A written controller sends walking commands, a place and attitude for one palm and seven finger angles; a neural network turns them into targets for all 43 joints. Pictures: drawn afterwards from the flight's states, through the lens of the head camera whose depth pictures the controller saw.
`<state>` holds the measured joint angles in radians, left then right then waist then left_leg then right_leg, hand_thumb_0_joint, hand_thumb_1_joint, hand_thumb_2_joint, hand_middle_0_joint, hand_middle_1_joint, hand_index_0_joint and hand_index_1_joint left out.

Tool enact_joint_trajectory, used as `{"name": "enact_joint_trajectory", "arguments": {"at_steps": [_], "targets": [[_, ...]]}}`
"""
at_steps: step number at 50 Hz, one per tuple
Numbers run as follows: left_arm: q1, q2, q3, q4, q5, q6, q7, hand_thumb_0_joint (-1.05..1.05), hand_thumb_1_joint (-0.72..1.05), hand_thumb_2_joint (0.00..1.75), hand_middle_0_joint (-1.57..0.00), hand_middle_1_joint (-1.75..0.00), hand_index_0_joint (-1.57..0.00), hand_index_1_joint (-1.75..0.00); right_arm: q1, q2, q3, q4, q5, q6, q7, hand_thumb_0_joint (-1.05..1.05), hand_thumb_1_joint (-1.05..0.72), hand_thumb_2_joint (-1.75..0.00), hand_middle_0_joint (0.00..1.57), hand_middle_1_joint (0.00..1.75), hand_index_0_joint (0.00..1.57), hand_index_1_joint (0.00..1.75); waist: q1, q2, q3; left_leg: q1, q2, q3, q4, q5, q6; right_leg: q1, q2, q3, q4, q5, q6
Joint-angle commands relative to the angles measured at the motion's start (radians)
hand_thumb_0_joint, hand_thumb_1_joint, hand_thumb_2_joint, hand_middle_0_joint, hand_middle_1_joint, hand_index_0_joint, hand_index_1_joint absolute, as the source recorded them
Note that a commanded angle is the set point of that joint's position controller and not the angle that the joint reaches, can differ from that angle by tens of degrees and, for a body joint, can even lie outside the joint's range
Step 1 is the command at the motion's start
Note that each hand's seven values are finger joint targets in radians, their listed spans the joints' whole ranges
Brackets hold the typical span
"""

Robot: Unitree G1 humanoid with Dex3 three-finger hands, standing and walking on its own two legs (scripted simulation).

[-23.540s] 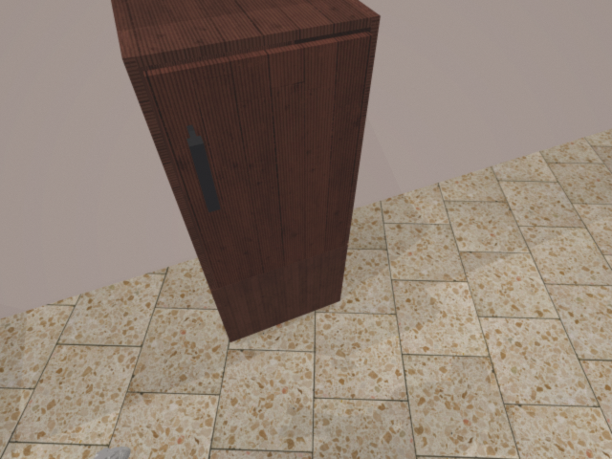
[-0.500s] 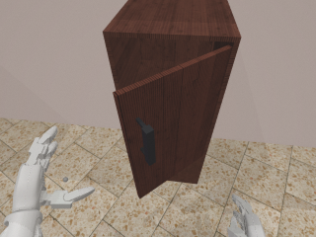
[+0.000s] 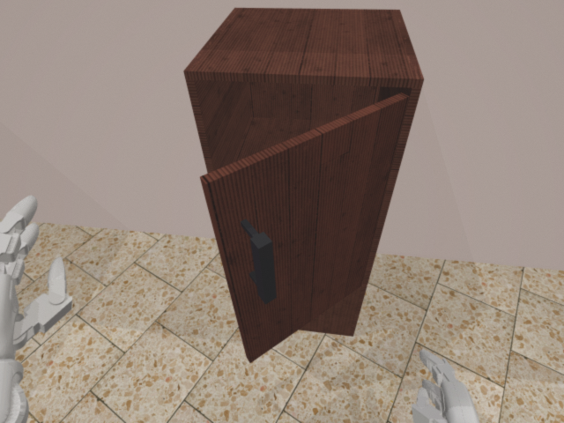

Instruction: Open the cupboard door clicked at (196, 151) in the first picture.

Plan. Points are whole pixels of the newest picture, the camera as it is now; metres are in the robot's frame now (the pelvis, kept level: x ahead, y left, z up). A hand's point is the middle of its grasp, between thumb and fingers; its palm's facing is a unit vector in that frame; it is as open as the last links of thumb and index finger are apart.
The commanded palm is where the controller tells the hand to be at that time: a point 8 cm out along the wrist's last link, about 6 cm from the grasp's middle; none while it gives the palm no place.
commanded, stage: draw the hand back to the body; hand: left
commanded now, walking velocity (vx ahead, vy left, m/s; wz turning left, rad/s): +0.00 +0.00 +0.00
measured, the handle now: (257, 262) +0.35 +0.09 +0.03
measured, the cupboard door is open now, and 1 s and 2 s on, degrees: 43 43 43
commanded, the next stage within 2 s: step back with the hand held close in 0.28 s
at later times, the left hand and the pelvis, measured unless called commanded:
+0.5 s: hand (63, 302) +0.18 +0.26 +0.16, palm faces +0.47 -0.77 -0.43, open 7.4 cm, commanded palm +0.12 +0.29 +0.17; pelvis -0.02 -0.01 +0.00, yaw +0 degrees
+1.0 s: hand (19, 370) +0.11 +0.27 +0.15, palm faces +0.44 -0.75 -0.49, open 7.4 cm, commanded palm +0.05 +0.30 +0.17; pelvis -0.09 +0.01 -0.02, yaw +0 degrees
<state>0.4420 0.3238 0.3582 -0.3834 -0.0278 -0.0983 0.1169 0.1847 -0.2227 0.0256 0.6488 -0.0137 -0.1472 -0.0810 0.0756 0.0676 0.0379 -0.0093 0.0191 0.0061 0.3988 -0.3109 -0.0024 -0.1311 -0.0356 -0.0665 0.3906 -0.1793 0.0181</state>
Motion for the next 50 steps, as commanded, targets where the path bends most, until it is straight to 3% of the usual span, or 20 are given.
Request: {"name": "enact_joint_trajectory", "arguments": {"at_steps": [1,8,12,14,19,20,21,22,25,28,30,33,38,41,43,45,47,50], "targets": [[-0.087,0.170,0.082,-0.196,0.002,-0.063,0.018,0.00,0.90,0.90,-0.20,-0.30,-0.20,-0.30,-0.113,-0.101,-0.042,-0.156,0.000,-0.052,-0.006,0.00,-0.90,-0.90,0.20,0.30,0.20,0.30,-0.002,-0.011,-0.081,-0.127,-0.002,0.004,-0.083,0.319,0.004,0.136,0.025,0.008,-0.031,0.147,-0.031],[-0.093,0.196,0.102,-0.215,0.009,-0.070,0.023,0.00,0.90,0.90,-0.20,-0.30,-0.20,-0.30,-0.123,-0.097,-0.041,-0.151,-0.002,-0.060,-0.012,0.00,-0.90,-0.90,0.20,0.30,0.20,0.30,0.002,0.020,-0.085,-0.123,-0.009,0.007,-0.081,0.307,0.005,0.141,0.026,0.015,-0.041,0.147,-0.034],[-0.096,0.189,0.100,-0.199,0.004,-0.073,0.022,0.00,0.90,0.90,-0.20,-0.30,-0.20,-0.30,-0.125,-0.093,-0.043,-0.150,-0.001,-0.062,-0.013,0.00,-0.90,-0.90,0.20,0.30,0.20,0.30,0.000,-0.021,-0.072,-0.128,-0.009,0.011,-0.087,0.264,0.010,0.136,0.026,0.017,-0.052,0.119,-0.030],[-0.090,0.180,0.092,-0.195,0.004,-0.074,0.020,0.00,0.90,0.90,-0.20,-0.30,-0.20,-0.30,-0.126,-0.092,-0.042,-0.146,0.001,-0.063,-0.014,0.00,-0.90,-0.90,0.20,0.30,0.20,0.30,-0.001,0.009,-0.069,-0.123,-0.008,0.013,-0.089,0.256,0.009,0.130,0.025,0.017,-0.055,0.107,-0.030],[-0.083,0.181,0.094,-0.177,0.001,-0.078,0.020,0.00,0.90,0.90,-0.20,-0.30,-0.20,-0.30,-0.127,-0.092,-0.044,-0.145,0.001,-0.066,-0.013,0.00,-0.90,-0.90,0.20,0.30,0.20,0.30,0.001,-0.018,-0.057,-0.128,-0.008,0.011,-0.092,0.232,0.014,0.126,0.025,0.022,-0.065,0.087,-0.029],[-0.200,0.205,0.094,-0.269,0.005,-0.090,0.023,0.00,0.90,0.90,-0.20,-0.30,-0.20,-0.30,-0.140,-0.096,-0.043,-0.148,0.002,-0.071,-0.013,0.00,-0.90,-0.90,0.20,0.30,0.20,0.30,-0.007,0.024,-0.094,-0.111,-0.014,0.011,-0.088,0.228,0.014,0.133,0.025,0.028,-0.065,0.087,-0.029],[-0.234,0.315,0.223,-0.264,0.006,-0.127,0.031,0.00,0.90,0.90,-0.20,-0.30,-0.20,-0.30,-0.111,-0.115,-0.038,-0.182,0.011,-0.046,-0.014,0.00,-0.90,-0.90,0.20,0.30,0.20,0.30,-0.051,-0.033,0.004,-0.208,0.004,0.001,-0.053,0.158,0.029,0.028,-0.013,0.095,-0.102,0.124,-0.025],[-0.103,0.231,0.164,-0.161,0.005,-0.122,0.019,0.00,0.90,0.90,-0.20,-0.30,-0.20,-0.30,-0.109,-0.105,-0.043,-0.170,0.007,-0.024,-0.012,0.00,-0.90,-0.90,0.20,0.30,0.20,0.30,-0.054,-0.094,-0.008,-0.205,-0.001,-0.009,-0.031,0.147,0.032,0.011,-0.032,0.092,-0.113,0.110,-0.027],[-0.007,0.205,0.140,-0.200,0.005,-0.136,0.012,0.00,0.90,0.90,-0.20,-0.30,-0.20,-0.30,-0.111,-0.119,-0.052,-0.193,0.001,0.009,-0.007,0.00,-0.90,-0.90,0.20,0.30,0.20,0.30,-0.057,-0.043,-0.097,-0.205,0.001,-0.004,-0.012,0.209,0.023,0.034,-0.047,0.079,-0.077,0.183,-0.032],[0.056,0.225,0.162,-0.239,0.002,-0.140,0.021,0.00,0.90,0.90,-0.20,-0.30,-0.20,-0.30,-0.113,-0.126,-0.061,-0.206,0.004,0.028,-0.011,0.00,-0.90,-0.90,0.20,0.30,0.20,0.30,-0.057,-0.012,-0.176,-0.214,0.012,-0.014,-0.004,0.312,0.017,0.072,-0.046,0.064,-0.021,0.289,-0.031],[0.089,0.236,0.176,-0.260,-0.002,-0.137,0.025,0.00,0.90,0.90,-0.20,-0.30,-0.20,-0.30,-0.107,-0.125,-0.067,-0.221,0.006,0.042,-0.013,0.00,-0.90,-0.90,0.20,0.30,0.20,0.30,-0.058,-0.034,-0.217,-0.224,0.024,-0.018,0.003,0.374,0.012,0.092,-0.043,0.058,0.022,0.353,-0.027],[0.096,0.262,0.203,-0.283,-0.003,-0.136,0.032,0.00,0.90,0.90,-0.20,-0.30,-0.20,-0.30,-0.114,-0.125,-0.073,-0.232,0.011,0.055,-0.017,0.00,-0.90,-0.90,0.20,0.30,0.20,0.30,-0.057,-0.034,-0.215,-0.262,0.025,-0.028,0.007,0.371,0.009,0.080,-0.045,0.060,0.047,0.360,-0.026],[0.089,0.262,0.204,-0.311,0.003,-0.143,0.039,0.00,0.90,0.90,-0.20,-0.30,-0.20,-0.30,-0.115,-0.128,-0.077,-0.247,0.012,0.055,-0.021,0.00,-0.90,-0.90,0.20,0.30,0.20,0.30,-0.054,0.017,-0.171,-0.362,0.052,-0.051,-0.032,0.259,0.029,0.060,-0.024,0.062,0.105,0.266,-0.012],[0.068,0.248,0.194,-0.300,0.013,-0.147,0.043,0.00,0.90,0.90,-0.20,-0.30,-0.20,-0.30,-0.099,-0.131,-0.076,-0.253,0.014,0.047,-0.020,0.00,-0.90,-0.90,0.20,0.30,0.20,0.30,-0.057,-0.009,-0.127,-0.494,0.070,-0.066,-0.060,0.062,0.053,0.083,-0.018,0.074,0.141,0.160,-0.005],[0.052,0.250,0.198,-0.310,0.021,-0.154,0.045,0.00,0.90,0.90,-0.20,-0.30,-0.20,-0.30,-0.096,-0.136,-0.077,-0.254,0.013,0.040,-0.020,0.00,-0.90,-0.90,0.20,0.30,0.20,0.30,-0.059,0.010,-0.115,-0.557,0.066,-0.072,-0.060,-0.047,0.065,0.093,-0.023,0.089,0.149,0.130,-0.008],[0.045,0.243,0.192,-0.307,0.026,-0.157,0.048,0.00,0.90,0.90,-0.20,-0.30,-0.20,-0.30,-0.082,-0.135,-0.075,-0.257,0.016,0.033,-0.016,0.00,-0.90,-0.90,0.20,0.30,0.20,0.30,-0.065,-0.019,-0.094,-0.603,0.060,-0.068,-0.042,-0.164,0.071,0.074,-0.035,0.113,0.138,0.054,-0.012],[0.021,0.247,0.192,-0.317,0.030,-0.165,0.051,0.00,0.90,0.90,-0.20,-0.30,-0.20,-0.30,-0.073,-0.136,-0.075,-0.257,0.016,0.027,-0.014,0.00,-0.90,-0.90,0.20,0.30,0.20,0.30,-0.071,-0.045,-0.079,-0.610,0.039,-0.062,-0.001,-0.250,0.072,0.016,-0.051,0.148,0.082,-0.067,-0.019],[0.019,0.259,0.201,-0.322,0.028,-0.173,0.058,0.00,0.90,0.90,-0.20,-0.30,-0.20,-0.30,-0.056,-0.131,-0.073,-0.248,0.013,0.022,-0.015,0.00,-0.90,-0.90,0.20,0.30,0.20,0.30,-0.074,-0.084,-0.093,-0.540,0.014,-0.052,0.069,-0.251,0.057,-0.085,-0.081,0.172,-0.007,-0.211,-0.034]]}}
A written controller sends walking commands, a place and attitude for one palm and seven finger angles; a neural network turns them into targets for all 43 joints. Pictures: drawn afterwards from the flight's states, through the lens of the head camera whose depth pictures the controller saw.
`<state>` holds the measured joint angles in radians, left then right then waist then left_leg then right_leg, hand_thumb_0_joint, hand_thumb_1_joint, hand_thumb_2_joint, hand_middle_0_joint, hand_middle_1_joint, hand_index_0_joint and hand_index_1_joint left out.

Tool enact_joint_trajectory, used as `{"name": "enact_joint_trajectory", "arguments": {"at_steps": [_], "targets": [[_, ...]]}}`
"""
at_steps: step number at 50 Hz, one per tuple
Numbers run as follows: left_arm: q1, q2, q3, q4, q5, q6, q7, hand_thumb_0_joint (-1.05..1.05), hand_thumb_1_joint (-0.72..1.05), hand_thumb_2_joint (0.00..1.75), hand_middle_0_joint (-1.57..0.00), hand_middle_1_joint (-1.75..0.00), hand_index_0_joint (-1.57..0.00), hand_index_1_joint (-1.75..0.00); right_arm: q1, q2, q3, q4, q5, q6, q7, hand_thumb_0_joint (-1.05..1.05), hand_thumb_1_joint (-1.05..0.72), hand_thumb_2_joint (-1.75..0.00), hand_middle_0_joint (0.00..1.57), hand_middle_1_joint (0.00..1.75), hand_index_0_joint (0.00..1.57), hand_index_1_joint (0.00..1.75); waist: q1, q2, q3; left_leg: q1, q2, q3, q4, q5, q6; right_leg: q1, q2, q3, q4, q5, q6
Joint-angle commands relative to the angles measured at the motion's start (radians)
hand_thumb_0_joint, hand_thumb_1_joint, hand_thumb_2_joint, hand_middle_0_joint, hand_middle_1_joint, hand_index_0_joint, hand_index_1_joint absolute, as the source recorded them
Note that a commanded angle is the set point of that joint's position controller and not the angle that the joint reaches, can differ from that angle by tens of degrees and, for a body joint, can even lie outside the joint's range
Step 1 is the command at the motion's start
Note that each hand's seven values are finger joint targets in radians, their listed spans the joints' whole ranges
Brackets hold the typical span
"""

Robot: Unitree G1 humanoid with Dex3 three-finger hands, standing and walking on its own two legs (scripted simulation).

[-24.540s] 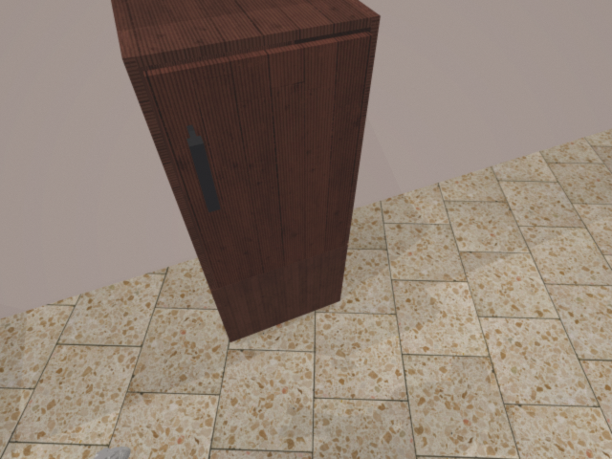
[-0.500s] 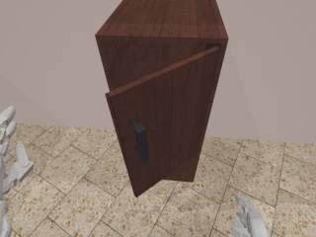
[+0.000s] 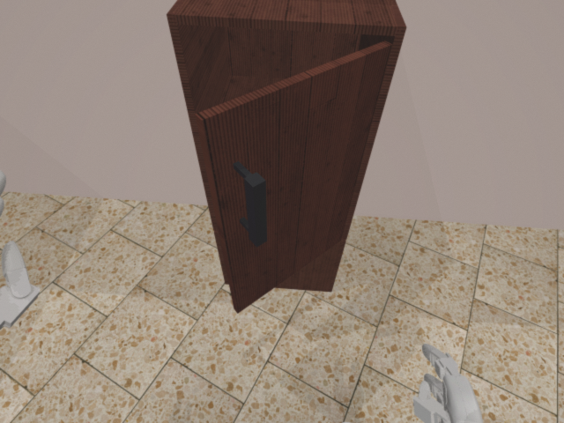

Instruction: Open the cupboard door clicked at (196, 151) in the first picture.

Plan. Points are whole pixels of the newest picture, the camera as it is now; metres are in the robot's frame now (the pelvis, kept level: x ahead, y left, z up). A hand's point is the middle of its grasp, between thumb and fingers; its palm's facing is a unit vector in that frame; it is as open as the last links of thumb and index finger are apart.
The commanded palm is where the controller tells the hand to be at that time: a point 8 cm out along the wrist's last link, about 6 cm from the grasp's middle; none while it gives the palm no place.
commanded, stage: step back with the hand held close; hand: left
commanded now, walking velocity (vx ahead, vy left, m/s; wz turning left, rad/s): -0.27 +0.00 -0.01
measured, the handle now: (249, 205) +0.44 +0.09 +0.05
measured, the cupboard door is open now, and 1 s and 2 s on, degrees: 43 43 43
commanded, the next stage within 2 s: stop stepping back and stand still in 0.66 s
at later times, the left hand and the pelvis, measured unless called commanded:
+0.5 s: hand out of the picture +0.13 +0.27 +0.17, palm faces +0.44 -0.75 -0.50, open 7.4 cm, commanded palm +0.05 +0.31 +0.19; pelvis -0.07 +0.01 -0.01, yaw +3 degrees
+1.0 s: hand out of the picture +0.07 +0.23 +0.17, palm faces +0.29 -0.79 -0.53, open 7.4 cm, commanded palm -0.01 +0.28 +0.19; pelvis -0.16 -0.02 +0.01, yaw -2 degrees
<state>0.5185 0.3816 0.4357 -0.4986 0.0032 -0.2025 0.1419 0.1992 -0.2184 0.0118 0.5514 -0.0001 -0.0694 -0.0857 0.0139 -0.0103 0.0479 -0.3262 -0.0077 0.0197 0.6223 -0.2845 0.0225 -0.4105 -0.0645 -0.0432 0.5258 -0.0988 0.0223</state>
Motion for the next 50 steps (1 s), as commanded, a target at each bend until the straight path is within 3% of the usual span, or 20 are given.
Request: {"name": "enact_joint_trajectory", "arguments": {"at_steps": [1,8,12,14,17,19,21,23,24,26,32,34,35,36,39,42,43,45,47,50], "targets": [[-0.060,0.202,0.122,-0.209,-0.004,-0.070,0.035,0.00,0.90,0.90,-0.20,-0.30,-0.20,-0.30,-0.069,-0.132,-0.057,-0.149,-0.001,-0.058,-0.010,0.00,-0.90,-0.90,0.20,0.30,0.20,0.30,-0.014,-0.014,-0.097,-0.183,0.037,-0.061,-0.135,-0.271,0.028,0.140,-0.056,0.150,-0.163,-0.335,-0.040],[-0.013,0.202,0.150,-0.221,0.006,-0.087,0.042,0.00,0.90,0.90,-0.20,-0.30,-0.20,-0.30,-0.080,-0.143,-0.063,-0.157,0.000,-0.078,-0.019,0.00,-0.90,-0.90,0.20,0.30,0.20,0.30,-0.006,0.195,-0.143,-0.395,0.156,-0.191,-0.370,-0.343,0.074,0.385,0.067,0.042,0.141,-0.097,0.004],[-0.035,0.207,0.168,-0.217,0.028,-0.106,0.029,0.00,0.90,0.90,-0.20,-0.30,-0.20,-0.30,-0.089,-0.143,-0.074,-0.159,-0.004,-0.095,-0.009,0.00,-0.90,-0.90,0.20,0.30,0.20,0.30,-0.002,0.132,-0.085,-0.554,0.143,-0.155,-0.285,-0.399,0.094,0.469,0.070,0.122,0.183,0.014,-0.004],[-0.045,0.216,0.152,-0.205,0.011,-0.111,0.023,0.00,0.90,0.90,-0.20,-0.30,-0.20,-0.30,-0.069,-0.128,-0.069,-0.133,-0.011,-0.100,-0.003,0.00,-0.90,-0.90,0.20,0.30,0.20,0.30,-0.024,0.007,-0.078,-0.324,0.046,-0.088,-0.139,-0.179,0.034,0.251,-0.013,0.218,0.004,0.150,-0.052],[-0.051,0.237,0.152,-0.226,-0.010,-0.101,0.027,0.00,0.90,0.90,-0.20,-0.30,-0.20,-0.30,-0.062,-0.117,-0.078,-0.107,-0.003,-0.087,0.008,0.00,-0.90,-0.90,0.20,0.30,0.20,0.30,-0.015,-0.136,-0.148,-0.056,-0.016,-0.014,0.106,-0.180,-0.007,-0.011,-0.140,0.313,-0.235,-0.261,-0.108],[-0.033,0.240,0.151,-0.239,-0.020,-0.095,0.036,0.00,0.90,0.90,-0.20,-0.30,-0.20,-0.30,-0.068,-0.102,-0.068,-0.092,-0.005,-0.071,0.010,0.00,-0.90,-0.90,0.20,0.30,0.20,0.30,-0.023,-0.137,-0.161,0.052,-0.017,-0.012,0.113,-0.126,-0.016,-0.097,-0.158,0.258,-0.244,-0.262,-0.116],[-0.024,0.243,0.159,-0.269,-0.026,-0.097,0.039,0.00,0.90,0.90,-0.20,-0.30,-0.20,-0.30,-0.077,-0.123,-0.074,-0.102,-0.003,-0.061,0.000,0.00,-0.90,-0.90,0.20,0.30,0.20,0.30,-0.030,-0.010,-0.139,0.029,0.033,-0.092,-0.062,-0.198,0.012,-0.126,-0.067,0.169,-0.134,-0.330,-0.060],[-0.017,0.245,0.196,-0.304,-0.005,-0.116,0.042,0.00,0.90,0.90,-0.20,-0.30,-0.20,-0.30,-0.117,-0.161,-0.084,-0.130,-0.017,-0.078,-0.017,0.00,-0.90,-0.90,0.20,0.30,0.20,0.30,-0.017,0.348,-0.124,-0.389,0.264,-0.386,-0.448,-0.517,0.118,0.197,0.120,0.057,0.329,-0.283,0.006],[-0.035,0.241,0.204,-0.327,0.001,-0.119,0.041,0.00,0.90,0.90,-0.20,-0.30,-0.20,-0.30,-0.108,-0.130,-0.088,-0.124,-0.027,-0.095,-0.019,0.00,-0.90,-0.90,0.20,0.30,0.20,0.30,-0.014,0.359,-0.164,-0.447,0.354,-0.482,-0.544,-0.490,0.164,0.281,0.174,0.055,0.591,-0.283,0.011],[-0.003,0.231,0.193,-0.263,-0.017,-0.109,0.036,0.00,0.90,0.90,-0.20,-0.30,-0.20,-0.30,-0.101,-0.120,-0.107,-0.097,-0.009,-0.126,-0.002,0.00,-0.90,-0.90,0.20,0.30,0.20,0.30,-0.006,0.154,-0.200,-0.201,0.332,-0.346,-0.405,-0.219,0.159,0.118,0.153,0.112,0.654,-0.381,-0.002],[-0.069,0.167,0.068,-0.261,-0.048,-0.073,0.028,0.00,0.90,0.90,-0.20,-0.30,-0.20,-0.30,-0.107,-0.116,-0.070,-0.034,-0.023,-0.154,0.021,0.00,-0.90,-0.90,0.20,0.30,0.20,0.30,-0.010,0.233,-0.155,0.033,0.255,-0.190,-0.382,-0.030,0.079,0.124,0.114,0.032,0.045,-0.398,-0.036],[-0.126,0.196,0.060,-0.267,-0.043,-0.088,0.017,0.00,0.90,0.90,-0.20,-0.30,-0.20,-0.30,-0.109,-0.106,-0.064,-0.020,-0.023,-0.145,0.021,0.00,-0.90,-0.90,0.20,0.30,0.20,0.30,-0.015,0.140,-0.145,0.104,0.173,-0.108,-0.207,0.084,0.007,0.088,0.009,0.154,-0.248,-0.185,-0.089],[-0.137,0.257,0.095,-0.264,-0.042,-0.093,0.019,0.00,0.90,0.90,-0.20,-0.30,-0.20,-0.30,-0.120,-0.087,-0.055,-0.025,-0.023,-0.134,0.019,0.00,-0.90,-0.90,0.20,0.30,0.20,0.30,-0.016,-0.042,-0.174,0.127,0.089,-0.028,-0.042,0.053,-0.045,0.025,-0.135,0.338,-0.302,-0.070,-0.141],[-0.165,0.316,0.143,-0.257,-0.033,-0.103,0.028,0.00,0.90,0.90,-0.20,-0.30,-0.20,-0.30,-0.140,-0.084,-0.044,-0.027,-0.031,-0.135,0.014,0.00,-0.90,-0.90,0.20,0.30,0.20,0.30,0.009,-0.122,-0.155,0.106,0.029,0.025,0.141,-0.023,-0.068,-0.037,-0.237,0.368,-0.338,0.075,-0.162],[-0.073,0.300,0.159,-0.246,-0.022,-0.062,0.019,0.00,0.90,0.90,-0.20,-0.30,-0.20,-0.30,-0.155,-0.056,-0.031,-0.074,-0.001,-0.120,0.002,0.00,-0.90,-0.90,0.20,0.30,0.20,0.30,0.011,-0.236,-0.213,-0.136,0.003,-0.006,0.239,-0.125,-0.047,0.287,-0.200,0.209,-0.092,0.779,-0.153],[0.047,0.230,0.135,-0.248,-0.049,-0.026,0.012,0.00,0.90,0.90,-0.20,-0.30,-0.20,-0.30,-0.111,-0.085,-0.019,-0.077,0.001,-0.090,-0.015,0.00,-0.90,-0.90,0.20,0.30,0.20,0.30,-0.030,0.068,-0.232,0.128,0.016,0.022,-0.214,0.395,-0.030,0.225,-0.039,0.066,0.038,0.468,-0.044],[0.094,0.250,0.159,-0.271,-0.055,-0.024,0.012,0.00,0.90,0.90,-0.20,-0.30,-0.20,-0.30,-0.106,-0.114,-0.043,-0.088,0.002,-0.095,-0.015,0.00,-0.90,-0.90,0.20,0.30,0.20,0.30,-0.004,0.197,-0.275,0.254,0.141,-0.111,-0.248,0.632,-0.004,0.140,0.040,0.016,0.095,0.086,-0.006],[0.115,0.232,0.142,-0.245,-0.060,-0.042,0.009,0.00,0.90,0.90,-0.20,-0.30,-0.20,-0.30,-0.075,-0.127,-0.054,-0.101,-0.001,-0.127,0.004,0.00,-0.90,-0.90,0.20,0.30,0.20,0.30,0.006,0.189,-0.266,0.283,0.249,-0.254,-0.332,0.542,0.057,0.071,0.114,0.053,0.153,-0.407,-0.014],[0.100,0.266,0.172,-0.294,-0.055,-0.045,0.018,0.00,0.90,0.90,-0.20,-0.30,-0.20,-0.30,-0.055,-0.112,-0.044,-0.093,-0.025,-0.145,0.002,0.00,-0.90,-0.90,0.20,0.30,0.20,0.30,-0.015,0.265,-0.251,0.289,0.246,-0.266,-0.340,0.597,0.039,0.056,0.092,0.048,0.170,-0.350,-0.015],[0.175,0.240,0.159,-0.266,-0.057,-0.035,0.024,0.00,0.90,0.90,-0.20,-0.30,-0.20,-0.30,-0.064,-0.124,-0.039,-0.098,-0.014,-0.146,0.009,0.00,-0.90,-0.90,0.20,0.30,0.20,0.30,-0.018,0.193,-0.224,0.112,0.201,-0.165,-0.353,0.227,0.057,0.224,0.082,0.022,0.028,-0.297,-0.012]]}}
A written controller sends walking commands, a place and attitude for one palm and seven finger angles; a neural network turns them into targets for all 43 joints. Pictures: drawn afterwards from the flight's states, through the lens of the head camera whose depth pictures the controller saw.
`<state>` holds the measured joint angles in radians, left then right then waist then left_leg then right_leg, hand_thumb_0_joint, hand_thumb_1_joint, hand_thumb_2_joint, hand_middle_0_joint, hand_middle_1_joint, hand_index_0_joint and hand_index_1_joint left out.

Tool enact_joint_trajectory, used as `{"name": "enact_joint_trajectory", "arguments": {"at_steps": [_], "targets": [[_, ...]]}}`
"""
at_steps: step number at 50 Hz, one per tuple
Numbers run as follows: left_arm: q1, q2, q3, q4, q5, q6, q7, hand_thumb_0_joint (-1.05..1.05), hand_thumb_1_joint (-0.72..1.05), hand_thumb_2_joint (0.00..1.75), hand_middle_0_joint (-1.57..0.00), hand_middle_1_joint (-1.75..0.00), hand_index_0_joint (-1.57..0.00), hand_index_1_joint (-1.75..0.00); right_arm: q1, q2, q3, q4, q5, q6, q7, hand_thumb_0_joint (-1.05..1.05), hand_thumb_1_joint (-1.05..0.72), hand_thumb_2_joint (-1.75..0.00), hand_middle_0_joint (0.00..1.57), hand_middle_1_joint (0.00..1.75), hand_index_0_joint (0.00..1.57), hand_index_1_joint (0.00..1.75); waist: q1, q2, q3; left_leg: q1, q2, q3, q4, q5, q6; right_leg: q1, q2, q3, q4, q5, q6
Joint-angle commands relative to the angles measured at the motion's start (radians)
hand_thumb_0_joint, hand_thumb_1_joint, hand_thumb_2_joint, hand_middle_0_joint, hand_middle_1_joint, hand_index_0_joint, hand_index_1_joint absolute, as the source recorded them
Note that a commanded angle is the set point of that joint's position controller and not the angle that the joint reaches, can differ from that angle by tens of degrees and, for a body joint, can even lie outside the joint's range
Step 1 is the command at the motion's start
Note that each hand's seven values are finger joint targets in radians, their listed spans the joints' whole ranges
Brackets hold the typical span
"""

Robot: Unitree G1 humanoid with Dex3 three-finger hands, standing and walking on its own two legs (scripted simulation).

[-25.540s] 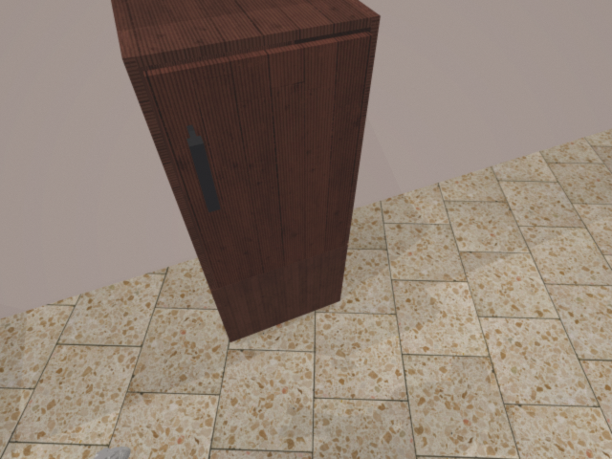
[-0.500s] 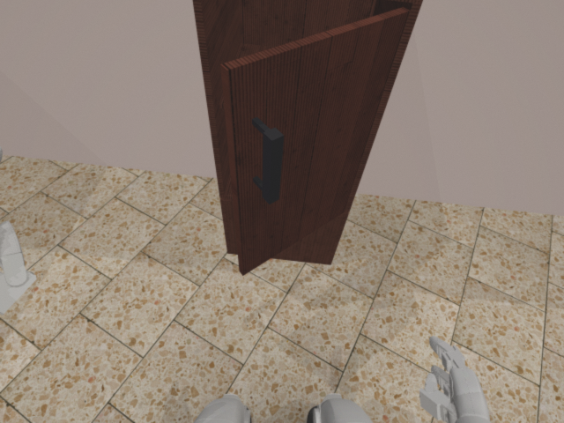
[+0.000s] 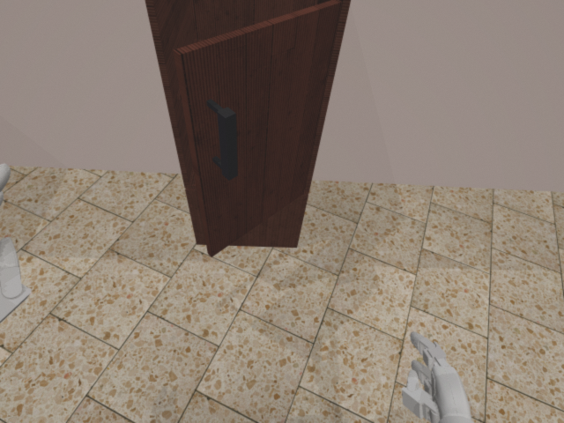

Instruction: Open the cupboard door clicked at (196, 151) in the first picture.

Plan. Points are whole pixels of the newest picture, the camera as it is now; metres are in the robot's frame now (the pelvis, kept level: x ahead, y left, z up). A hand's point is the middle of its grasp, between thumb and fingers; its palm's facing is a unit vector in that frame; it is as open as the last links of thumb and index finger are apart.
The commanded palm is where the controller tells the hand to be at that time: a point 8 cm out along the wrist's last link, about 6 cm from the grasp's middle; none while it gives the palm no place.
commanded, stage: stop stepping back and stand still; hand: left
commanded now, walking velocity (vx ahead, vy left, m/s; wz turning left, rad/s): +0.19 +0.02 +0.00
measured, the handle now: (221, 140) +0.59 +0.13 +0.04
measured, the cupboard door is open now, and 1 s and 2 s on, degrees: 43 43 43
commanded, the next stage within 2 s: let the arm hang, fingers relaxed in 0.92 s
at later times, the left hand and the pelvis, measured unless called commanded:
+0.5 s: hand out of the picture +0.15 +0.28 +0.16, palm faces +0.44 -0.77 -0.47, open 7.4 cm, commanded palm +0.09 +0.32 +0.18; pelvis -0.04 +0.02 +0.00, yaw +1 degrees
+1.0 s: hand out of the picture +0.14 +0.31 +0.15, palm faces +0.43 -0.77 -0.47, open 7.4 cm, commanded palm none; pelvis -0.05 +0.03 +0.00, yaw +2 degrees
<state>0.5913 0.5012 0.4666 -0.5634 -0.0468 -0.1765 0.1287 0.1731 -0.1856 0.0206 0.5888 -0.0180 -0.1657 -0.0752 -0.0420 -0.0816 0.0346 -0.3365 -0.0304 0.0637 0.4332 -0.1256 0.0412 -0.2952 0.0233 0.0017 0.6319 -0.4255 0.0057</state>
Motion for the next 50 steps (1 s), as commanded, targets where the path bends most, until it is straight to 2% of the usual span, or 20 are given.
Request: {"name": "enact_joint_trajectory", "arguments": {"at_steps": [1,2,3,4,5,6,7,9,12,13,15,16,18,19,23,24,34,39,43,50], "targets": [[0.098,0.115,0.125,-0.187,-0.007,-0.057,0.038,0.00,0.90,0.90,-0.20,-0.30,-0.20,-0.30,-0.052,-0.164,-0.048,-0.139,0.005,-0.040,-0.002,0.00,-0.90,-0.90,0.20,0.30,0.20,0.30,0.036,0.238,-0.166,0.006,0.200,-0.188,-0.188,-0.153,0.023,0.184,-0.008,-0.041,-0.148,0.069,-0.001],[0.087,0.126,0.131,-0.164,-0.004,-0.059,0.040,0.00,0.90,0.90,-0.20,-0.30,-0.20,-0.30,-0.070,-0.164,-0.049,-0.145,0.004,-0.026,-0.005,0.00,-0.90,-0.90,0.20,0.30,0.20,0.30,0.029,0.179,-0.110,-0.081,0.157,-0.164,-0.155,-0.311,-0.001,0.201,-0.034,-0.009,-0.249,0.077,-0.020],[0.067,0.146,0.144,-0.142,0.001,-0.063,0.040,0.00,0.90,0.90,-0.20,-0.30,-0.20,-0.30,-0.072,-0.167,-0.055,-0.146,-0.005,-0.012,-0.004,0.00,-0.90,-0.90,0.20,0.30,0.20,0.30,0.021,0.114,-0.083,-0.074,0.095,-0.131,-0.041,-0.326,-0.026,0.126,-0.106,0.085,-0.355,-0.016,-0.059],[0.041,0.124,0.119,-0.118,0.003,-0.066,0.036,0.00,0.90,0.90,-0.20,-0.30,-0.20,-0.30,-0.063,-0.160,-0.064,-0.137,0.001,-0.004,-0.004,0.00,-0.90,-0.90,0.20,0.30,0.20,0.30,0.025,-0.002,-0.068,-0.004,0.039,-0.088,0.172,-0.275,-0.053,-0.048,-0.220,0.276,-0.477,-0.256,-0.112],[0.006,0.127,0.116,-0.122,0.003,-0.070,0.038,0.00,0.90,0.90,-0.20,-0.30,-0.20,-0.30,-0.040,-0.157,-0.073,-0.115,0.004,0.003,-0.006,0.00,-0.90,-0.90,0.20,0.30,0.20,0.30,0.031,-0.070,-0.049,0.009,0.032,-0.085,0.386,-0.240,-0.058,-0.171,-0.334,0.410,-0.540,-0.366,-0.165],[-0.035,0.120,0.109,-0.104,0.009,-0.074,0.040,0.00,0.90,0.90,-0.20,-0.30,-0.20,-0.30,-0.016,-0.152,-0.071,-0.097,0.002,0.007,-0.006,0.00,-0.90,-0.90,0.20,0.30,0.20,0.30,0.024,-0.072,-0.039,-0.061,0.042,-0.085,0.498,-0.234,-0.054,-0.148,-0.344,0.404,-0.519,-0.299,-0.177],[-0.082,0.107,0.092,-0.084,0.012,-0.083,0.042,0.00,0.90,0.90,-0.20,-0.30,-0.20,-0.30,-0.002,-0.152,-0.064,-0.087,0.003,0.003,-0.004,0.00,-0.90,-0.90,0.20,0.30,0.20,0.30,0.011,-0.024,-0.049,-0.107,0.063,-0.088,0.494,-0.235,-0.047,-0.083,-0.329,0.339,-0.473,-0.196,-0.167],[-0.159,0.096,0.063,-0.066,0.028,-0.089,0.046,0.00,0.90,0.90,-0.20,-0.30,-0.20,-0.30,-0.023,-0.140,-0.056,-0.085,0.007,-0.010,-0.014,0.00,-0.90,-0.90,0.20,0.30,0.20,0.30,0.018,0.012,-0.047,-0.030,0.087,-0.070,0.326,-0.240,-0.029,-0.071,-0.291,0.238,-0.409,-0.093,-0.140],[-0.154,0.081,0.046,-0.045,0.035,-0.093,0.055,0.00,0.90,0.90,-0.20,-0.30,-0.20,-0.30,-0.004,-0.143,-0.054,-0.065,0.001,-0.036,-0.030,0.00,-0.90,-0.90,0.20,0.30,0.20,0.30,0.027,0.064,-0.059,0.096,0.049,-0.011,0.058,-0.211,-0.002,-0.040,-0.226,0.182,-0.350,-0.087,-0.101],[-0.126,0.081,0.043,-0.029,0.033,-0.092,0.055,0.00,0.90,0.90,-0.20,-0.30,-0.20,-0.30,-0.007,-0.149,-0.059,-0.064,0.004,-0.043,-0.034,0.00,-0.90,-0.90,0.20,0.30,0.20,0.30,0.031,0.087,-0.046,0.104,0.061,-0.031,0.005,-0.213,0.004,-0.026,-0.203,0.171,-0.336,-0.058,-0.082],[-0.116,0.093,0.060,-0.067,0.029,-0.102,0.052,0.00,0.90,0.90,-0.20,-0.30,-0.20,-0.30,-0.014,-0.159,-0.065,-0.083,0.007,-0.047,-0.028,0.00,-0.90,-0.90,0.20,0.30,0.20,0.30,0.040,0.058,-0.071,0.080,0.086,-0.065,0.005,-0.131,0.011,0.066,-0.159,0.157,-0.290,0.105,-0.051],[-0.101,0.106,0.079,-0.066,0.025,-0.104,0.049,0.00,0.90,0.90,-0.20,-0.30,-0.20,-0.30,-0.014,-0.156,-0.067,-0.082,0.013,-0.045,-0.024,0.00,-0.90,-0.90,0.20,0.30,0.20,0.30,0.038,0.040,-0.084,0.067,0.082,-0.053,0.030,-0.114,0.003,0.089,-0.170,0.167,-0.296,0.145,-0.048],[-0.098,0.110,0.087,-0.092,0.025,-0.106,0.043,0.00,0.90,0.90,-0.20,-0.30,-0.20,-0.30,-0.016,-0.144,-0.057,-0.079,0.007,-0.043,-0.016,0.00,-0.90,-0.90,0.20,0.30,0.20,0.30,0.031,0.097,-0.060,0.078,0.067,-0.046,0.016,-0.152,-0.006,0.038,-0.173,0.144,-0.302,0.087,-0.059],[-0.103,0.094,0.072,-0.096,0.027,-0.109,0.041,0.00,0.90,0.90,-0.20,-0.30,-0.20,-0.30,-0.019,-0.138,-0.051,-0.080,0.006,-0.045,-0.015,0.00,-0.90,-0.90,0.20,0.30,0.20,0.30,0.031,0.090,-0.044,0.079,0.080,-0.066,-0.013,-0.136,-0.003,0.030,-0.147,0.119,-0.286,0.094,-0.051],[-0.119,0.077,0.065,-0.064,0.027,-0.115,0.036,0.00,0.90,0.90,-0.20,-0.30,-0.20,-0.30,-0.028,-0.154,-0.053,-0.087,0.006,-0.058,-0.012,0.00,-0.90,-0.90,0.20,0.30,0.20,0.30,0.040,0.179,-0.052,0.057,0.142,-0.141,-0.112,-0.098,0.006,0.069,-0.059,0.032,-0.182,0.198,-0.013],[-0.111,0.073,0.065,-0.053,0.027,-0.115,0.036,0.00,0.90,0.90,-0.20,-0.30,-0.20,-0.30,-0.022,-0.151,-0.051,-0.089,0.007,-0.058,-0.011,0.00,-0.90,-0.90,0.20,0.30,0.20,0.30,0.041,0.156,-0.067,0.053,0.154,-0.148,-0.120,-0.085,0.008,0.093,-0.053,0.021,-0.165,0.234,-0.008],[-0.123,0.062,0.053,-0.060,0.027,-0.098,0.029,0.00,0.90,0.90,-0.20,-0.30,-0.20,-0.30,-0.038,-0.141,-0.046,-0.103,0.005,-0.048,-0.003,0.00,-0.90,-0.90,0.20,0.30,0.20,0.30,0.042,0.136,-0.094,0.059,0.108,-0.089,-0.094,-0.114,-0.018,0.114,-0.065,0.047,-0.249,0.266,-0.011],[-0.135,0.059,0.049,-0.082,0.029,-0.096,0.032,0.00,0.90,0.90,-0.20,-0.30,-0.20,-0.30,-0.043,-0.140,-0.046,-0.111,0.004,-0.045,-0.008,0.00,-0.90,-0.90,0.20,0.30,0.20,0.30,0.043,0.182,-0.094,0.056,0.111,-0.104,-0.132,-0.134,-0.026,0.126,-0.050,0.020,-0.245,0.248,-0.005],[-0.113,0.059,0.054,-0.064,0.028,-0.094,0.033,0.00,0.90,0.90,-0.20,-0.30,-0.20,-0.30,-0.044,-0.140,-0.050,-0.115,0.004,-0.042,-0.012,0.00,-0.90,-0.90,0.20,0.30,0.20,0.30,0.045,0.142,-0.094,0.055,0.105,-0.101,-0.127,-0.133,-0.027,0.134,-0.057,0.017,-0.263,0.257,-0.004],[-0.078,0.059,0.055,-0.070,0.025,-0.099,0.035,0.00,0.90,0.90,-0.20,-0.30,-0.20,-0.30,-0.042,-0.146,-0.056,-0.113,0.006,-0.040,-0.013,0.00,-0.90,-0.90,0.20,0.30,0.20,0.30,0.045,0.156,-0.120,0.070,0.099,-0.099,-0.106,-0.067,-0.032,0.149,-0.062,0.016,-0.265,0.298,-0.007]]}}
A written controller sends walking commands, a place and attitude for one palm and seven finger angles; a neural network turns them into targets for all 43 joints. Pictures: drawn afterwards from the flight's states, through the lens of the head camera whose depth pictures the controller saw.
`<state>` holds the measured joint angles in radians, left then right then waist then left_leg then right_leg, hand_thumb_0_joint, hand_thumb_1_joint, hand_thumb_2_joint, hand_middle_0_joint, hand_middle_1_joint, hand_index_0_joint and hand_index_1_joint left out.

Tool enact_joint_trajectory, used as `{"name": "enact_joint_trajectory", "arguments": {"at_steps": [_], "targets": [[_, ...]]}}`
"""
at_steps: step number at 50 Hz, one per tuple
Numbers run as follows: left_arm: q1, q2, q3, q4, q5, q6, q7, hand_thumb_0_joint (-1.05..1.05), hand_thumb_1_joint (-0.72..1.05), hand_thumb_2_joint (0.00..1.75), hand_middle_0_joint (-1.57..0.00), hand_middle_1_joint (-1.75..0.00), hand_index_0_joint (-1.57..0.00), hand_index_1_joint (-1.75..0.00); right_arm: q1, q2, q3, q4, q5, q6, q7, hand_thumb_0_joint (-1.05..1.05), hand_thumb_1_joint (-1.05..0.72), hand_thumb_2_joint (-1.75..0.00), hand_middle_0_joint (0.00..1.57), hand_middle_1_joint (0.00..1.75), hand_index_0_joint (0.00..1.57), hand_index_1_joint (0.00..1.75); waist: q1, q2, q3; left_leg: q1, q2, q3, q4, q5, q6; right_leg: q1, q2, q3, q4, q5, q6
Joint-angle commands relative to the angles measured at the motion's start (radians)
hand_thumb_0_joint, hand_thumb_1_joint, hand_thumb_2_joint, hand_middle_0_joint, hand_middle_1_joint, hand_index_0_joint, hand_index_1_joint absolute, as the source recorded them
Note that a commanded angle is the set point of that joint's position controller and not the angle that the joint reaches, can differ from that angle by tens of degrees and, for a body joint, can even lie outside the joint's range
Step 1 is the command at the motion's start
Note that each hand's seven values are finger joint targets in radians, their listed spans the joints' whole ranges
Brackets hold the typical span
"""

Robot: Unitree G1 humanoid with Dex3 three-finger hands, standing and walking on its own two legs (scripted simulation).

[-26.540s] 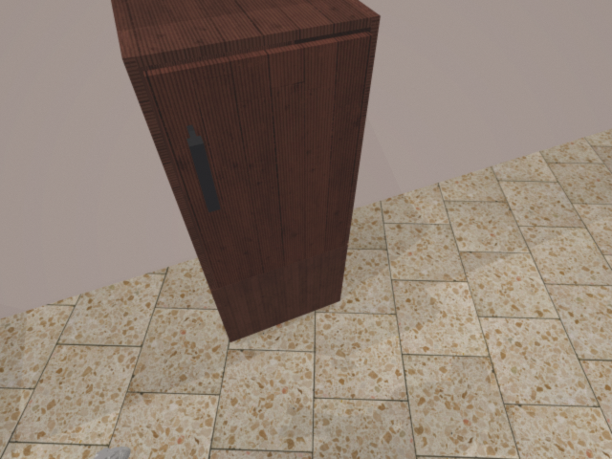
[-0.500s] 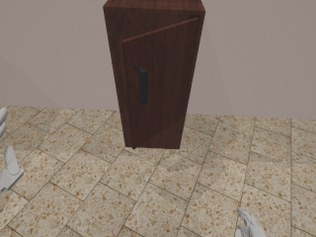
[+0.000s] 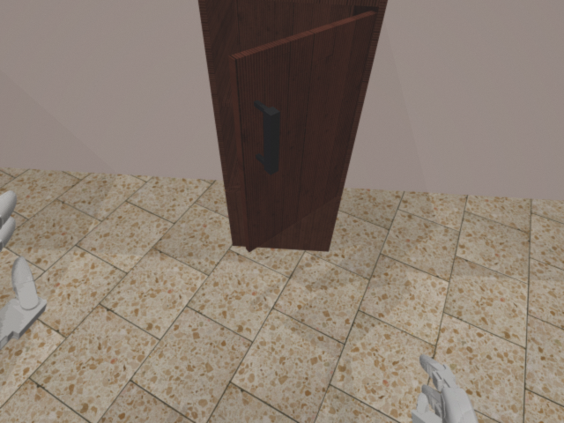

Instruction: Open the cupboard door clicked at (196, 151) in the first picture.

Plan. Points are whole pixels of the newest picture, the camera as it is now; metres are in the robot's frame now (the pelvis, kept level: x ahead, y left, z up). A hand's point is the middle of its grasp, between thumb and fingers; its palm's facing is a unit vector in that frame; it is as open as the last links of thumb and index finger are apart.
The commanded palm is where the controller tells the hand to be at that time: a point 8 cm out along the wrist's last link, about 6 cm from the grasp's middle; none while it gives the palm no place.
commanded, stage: let the arm hang, fingers relaxed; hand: left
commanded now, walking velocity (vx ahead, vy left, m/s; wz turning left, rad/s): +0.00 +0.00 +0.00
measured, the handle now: (265, 138) +0.65 +0.08 +0.03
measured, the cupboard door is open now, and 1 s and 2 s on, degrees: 43 43 43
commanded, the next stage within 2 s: look to check the result in 1.12 s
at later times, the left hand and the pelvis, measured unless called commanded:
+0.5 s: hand out of the picture -0.04 +0.19 -0.18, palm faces +0.03 -0.98 -0.21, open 7.3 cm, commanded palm none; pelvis -0.01 -0.01 +0.00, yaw +2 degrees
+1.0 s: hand out of the picture +0.08 +0.21 -0.15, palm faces +0.03 -0.95 -0.32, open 7.4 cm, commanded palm none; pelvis +0.01 -0.02 +0.00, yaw +2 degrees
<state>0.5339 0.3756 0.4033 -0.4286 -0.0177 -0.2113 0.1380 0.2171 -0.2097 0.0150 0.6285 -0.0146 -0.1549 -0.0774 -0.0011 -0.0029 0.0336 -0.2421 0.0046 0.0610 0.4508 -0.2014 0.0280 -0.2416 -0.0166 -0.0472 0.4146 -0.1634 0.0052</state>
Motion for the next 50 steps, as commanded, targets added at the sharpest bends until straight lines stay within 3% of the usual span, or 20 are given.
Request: {"name": "enact_joint_trajectory", "arguments": {"at_steps": [1,2,3,5,7,10,12,18,24,29,32,48,50], "targets": [[-0.105,0.022,-0.303,0.591,0.062,0.096,-0.117,0.00,0.90,0.90,-0.20,-0.30,-0.20,-0.30,-0.138,-0.312,-0.106,0.113,0.020,-0.055,0.077,0.00,-0.90,-0.90,0.20,0.30,0.20,0.30,-0.049,0.099,-0.028,-0.116,0.101,-0.157,0.035,0.214,0.007,-0.043,-0.093,0.035,0.092,0.150,-0.027],[-0.105,0.014,-0.269,0.614,0.052,0.177,-0.136,0.00,0.90,0.90,-0.20,-0.30,-0.20,-0.30,-0.061,-0.251,-0.102,0.103,0.022,0.021,0.083,0.00,-0.90,-0.90,0.20,0.30,0.20,0.30,-0.028,0.091,-0.108,-0.051,0.117,-0.141,0.009,0.296,-0.007,-0.048,-0.080,0.063,0.090,0.078,-0.035],[-0.135,0.004,-0.283,0.637,0.056,0.188,-0.138,0.00,0.90,0.90,-0.20,-0.30,-0.20,-0.30,-0.047,-0.247,-0.098,0.103,0.012,0.044,0.079,0.00,-0.90,-0.90,0.20,0.30,0.20,0.30,-0.022,0.037,-0.140,-0.052,0.137,-0.166,0.012,0.300,0.015,-0.043,-0.057,0.047,0.120,0.010,-0.038],[-0.181,0.032,-0.286,0.732,0.058,0.196,-0.139,0.00,0.90,0.90,-0.20,-0.30,-0.20,-0.30,-0.067,-0.252,-0.079,0.100,0.001,0.074,0.076,0.00,-0.90,-0.90,0.20,0.30,0.20,0.30,-0.006,-0.070,-0.139,-0.108,0.148,-0.217,-0.021,0.186,0.047,0.003,-0.048,0.054,0.127,-0.060,-0.045],[-0.245,0.073,-0.295,0.858,0.063,0.198,-0.140,0.00,0.90,0.90,-0.20,-0.30,-0.20,-0.30,-0.077,-0.265,-0.077,0.136,-0.007,0.095,0.080,0.00,-0.90,-0.90,0.20,0.30,0.20,0.30,0.000,-0.156,-0.114,-0.102,0.108,-0.185,-0.001,0.090,0.037,0.002,-0.083,0.088,0.069,-0.054,-0.061],[-0.339,0.103,-0.326,1.048,0.056,0.205,-0.138,0.00,0.90,0.90,-0.20,-0.30,-0.20,-0.30,-0.084,-0.247,-0.062,0.195,-0.013,0.126,0.084,0.00,-0.90,-0.90,0.20,0.30,0.20,0.30,-0.009,-0.078,-0.050,-0.066,0.062,-0.149,-0.006,-0.013,0.021,-0.059,-0.124,0.148,-0.020,-0.157,-0.086],[-0.364,0.104,-0.345,1.158,0.049,0.206,-0.135,0.00,0.90,0.90,-0.20,-0.30,-0.20,-0.30,-0.078,-0.238,-0.053,0.236,-0.014,0.136,0.083,0.00,-0.90,-0.90,0.20,0.30,0.20,0.30,-0.011,0.009,-0.046,-0.045,0.066,-0.149,-0.045,-0.048,0.014,-0.052,-0.116,0.142,-0.037,-0.199,-0.080],[-0.324,0.066,-0.352,1.384,0.038,0.198,-0.130,0.00,0.90,0.90,-0.20,-0.30,-0.20,-0.30,-0.034,-0.211,-0.050,0.341,-0.009,0.145,0.068,0.00,-0.90,-0.90,0.20,0.30,0.20,0.30,0.002,0.112,-0.071,-0.015,0.081,-0.156,-0.103,-0.095,0.007,0.023,-0.104,0.122,-0.075,-0.180,-0.074],[-0.311,0.041,-0.360,1.501,0.031,0.196,-0.128,0.00,0.90,0.90,-0.20,-0.30,-0.20,-0.30,0.027,-0.184,-0.050,0.423,-0.004,0.151,0.059,0.00,-0.90,-0.90,0.20,0.30,0.20,0.30,-0.003,0.053,-0.027,0.006,0.087,-0.150,-0.113,-0.056,0.008,0.021,-0.111,0.102,-0.113,-0.162,-0.074],[-0.314,0.049,-0.361,1.536,0.030,0.201,-0.124,0.00,0.90,0.90,-0.20,-0.30,-0.20,-0.30,0.042,-0.184,-0.053,0.453,-0.006,0.155,0.057,0.00,-0.90,-0.90,0.20,0.30,0.20,0.30,-0.002,0.041,0.013,-0.001,0.094,-0.159,-0.142,-0.093,0.011,0.009,-0.105,0.091,-0.118,-0.194,-0.072],[-0.327,0.057,-0.358,1.542,0.031,0.201,-0.123,0.00,0.90,0.90,-0.20,-0.30,-0.20,-0.30,0.039,-0.192,-0.056,0.460,-0.006,0.155,0.058,0.00,-0.90,-0.90,0.20,0.30,0.20,0.30,-0.001,-0.004,0.019,0.003,0.093,-0.160,-0.148,-0.092,0.013,0.013,-0.108,0.090,-0.123,-0.201,-0.070],[-0.435,0.112,-0.349,1.511,0.035,0.183,-0.123,0.00,0.90,0.90,-0.20,-0.30,-0.20,-0.30,-0.067,-0.236,-0.056,0.458,-0.007,0.141,0.068,0.00,-0.90,-0.90,0.20,0.30,0.20,0.30,0.004,-0.013,-0.018,0.060,0.099,-0.151,-0.165,0.060,0.004,0.073,-0.118,0.099,-0.139,-0.081,-0.059],[-0.449,0.113,-0.351,1.510,0.033,0.181,-0.124,0.00,0.90,0.90,-0.20,-0.30,-0.20,-0.30,-0.080,-0.245,-0.053,0.459,-0.008,0.138,0.068,0.00,-0.90,-0.90,0.20,0.30,0.20,0.30,0.001,0.016,-0.031,0.071,0.103,-0.153,-0.169,0.088,0.001,0.089,-0.121,0.102,-0.137,-0.041,-0.060]]}}
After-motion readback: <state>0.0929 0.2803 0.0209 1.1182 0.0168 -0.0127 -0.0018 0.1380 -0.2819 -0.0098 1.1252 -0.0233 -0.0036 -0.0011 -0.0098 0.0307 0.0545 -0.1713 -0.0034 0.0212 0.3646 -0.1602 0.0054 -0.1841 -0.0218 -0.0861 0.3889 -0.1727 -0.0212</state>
